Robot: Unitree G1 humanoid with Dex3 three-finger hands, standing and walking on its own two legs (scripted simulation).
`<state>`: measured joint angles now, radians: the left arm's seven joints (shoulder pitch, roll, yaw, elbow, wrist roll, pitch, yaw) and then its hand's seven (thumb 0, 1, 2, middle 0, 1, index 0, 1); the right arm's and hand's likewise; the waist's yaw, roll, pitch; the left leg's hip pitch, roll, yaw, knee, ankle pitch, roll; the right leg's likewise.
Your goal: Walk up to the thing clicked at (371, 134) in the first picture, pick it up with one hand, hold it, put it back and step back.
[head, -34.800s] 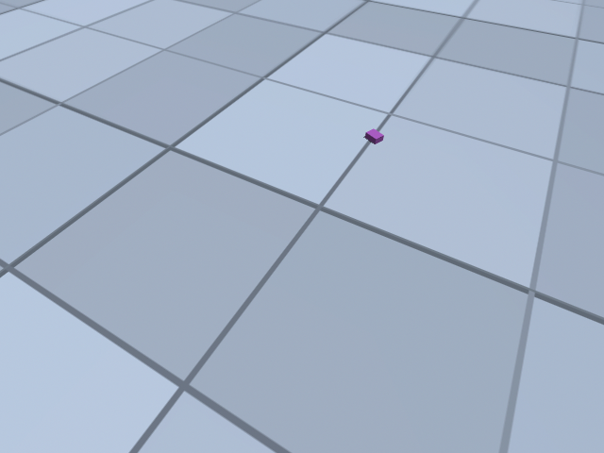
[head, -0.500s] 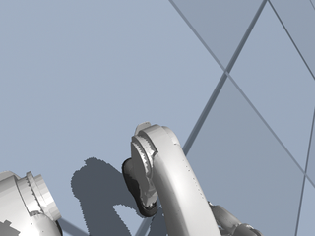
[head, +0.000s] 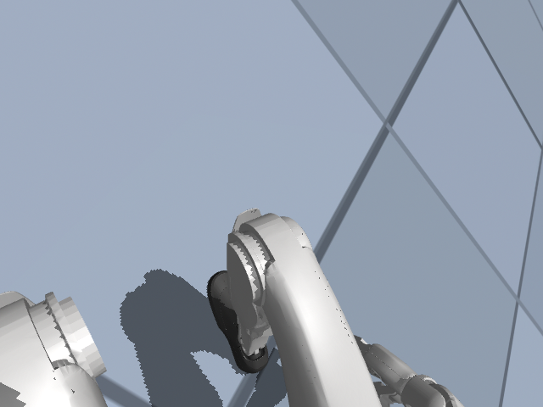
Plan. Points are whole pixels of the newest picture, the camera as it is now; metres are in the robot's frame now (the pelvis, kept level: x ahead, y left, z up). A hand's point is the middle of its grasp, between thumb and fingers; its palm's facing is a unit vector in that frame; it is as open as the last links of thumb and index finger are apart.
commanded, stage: close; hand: left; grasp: from above
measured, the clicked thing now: out of the picture +0.45 +0.38 -0.28
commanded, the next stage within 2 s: settle in 1.30 s
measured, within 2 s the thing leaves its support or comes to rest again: leaves its support in 1.64 s
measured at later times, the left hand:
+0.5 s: hand out of the picture +0.43 +0.38 -0.24, palm faces -0.44 -0.20 -0.87, open 10.9 cm
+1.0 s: hand out of the picture +0.43 +0.37 -0.24, palm faces -0.41 -0.18 -0.89, open 9.1 cm
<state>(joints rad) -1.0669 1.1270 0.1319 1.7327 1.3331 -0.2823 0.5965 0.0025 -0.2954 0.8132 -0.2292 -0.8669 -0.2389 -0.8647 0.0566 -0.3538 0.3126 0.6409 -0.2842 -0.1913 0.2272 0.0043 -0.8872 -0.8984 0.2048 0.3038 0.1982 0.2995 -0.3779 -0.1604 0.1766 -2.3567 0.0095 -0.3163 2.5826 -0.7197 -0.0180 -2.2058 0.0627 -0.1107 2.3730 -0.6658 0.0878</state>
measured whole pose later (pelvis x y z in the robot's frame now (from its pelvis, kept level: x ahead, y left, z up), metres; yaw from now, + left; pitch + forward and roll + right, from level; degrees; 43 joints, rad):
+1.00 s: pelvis +0.00 +0.00 +0.00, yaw +0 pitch +26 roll -16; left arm -1.08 1.14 0.14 1.74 1.30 -0.25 0.57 0.00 0.24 0.31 -0.65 -0.49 -0.69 -0.46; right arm 0.08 -0.36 0.32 0.63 -0.28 -0.21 0.23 0.00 -0.89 -0.90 0.20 0.30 0.20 0.30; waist -0.38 -0.16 0.19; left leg -2.36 0.01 -0.31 2.58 -0.71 -0.01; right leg -2.21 0.06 -0.11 2.37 -0.65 0.09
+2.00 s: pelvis +0.00 +0.00 +0.01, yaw +2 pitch +30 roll -15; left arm -1.00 0.98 0.12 1.47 1.24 -0.17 0.36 0.02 0.21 0.12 -0.87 -0.23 -0.92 -0.21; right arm 0.12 -0.34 0.20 0.64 -0.20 -0.13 0.24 0.01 -0.90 -0.90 0.21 0.30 0.20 0.30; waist -0.30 -0.05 0.05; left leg -2.38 0.00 -0.26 2.51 -0.69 -0.01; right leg -2.23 0.02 -0.08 2.34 -0.67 0.07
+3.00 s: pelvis -0.01 -0.01 +0.12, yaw +10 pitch +34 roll -8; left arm -0.68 0.73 0.06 0.90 1.05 -0.14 0.02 0.00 0.20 0.08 -0.90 -0.23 -0.93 -0.23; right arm 0.17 -0.28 0.00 0.62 -0.04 0.07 0.09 0.01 -0.91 -0.90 0.21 0.30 0.20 0.30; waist -0.15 0.05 -0.16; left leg -2.10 0.01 -0.13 2.13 -0.64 0.00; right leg -2.01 -0.03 -0.01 2.04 -0.64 0.07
